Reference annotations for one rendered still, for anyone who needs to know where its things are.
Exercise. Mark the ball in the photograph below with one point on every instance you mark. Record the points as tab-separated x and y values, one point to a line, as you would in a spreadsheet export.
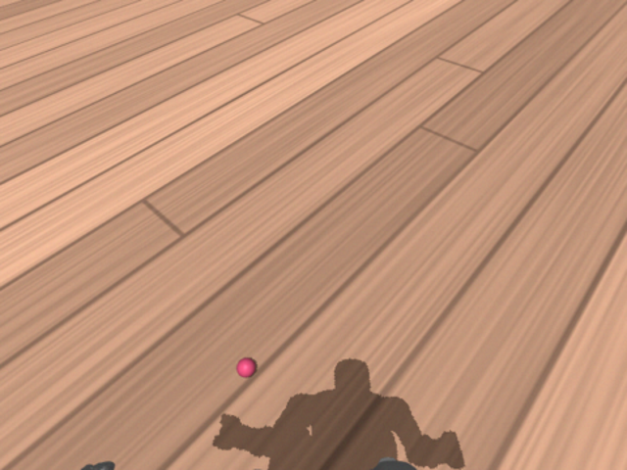
246	367

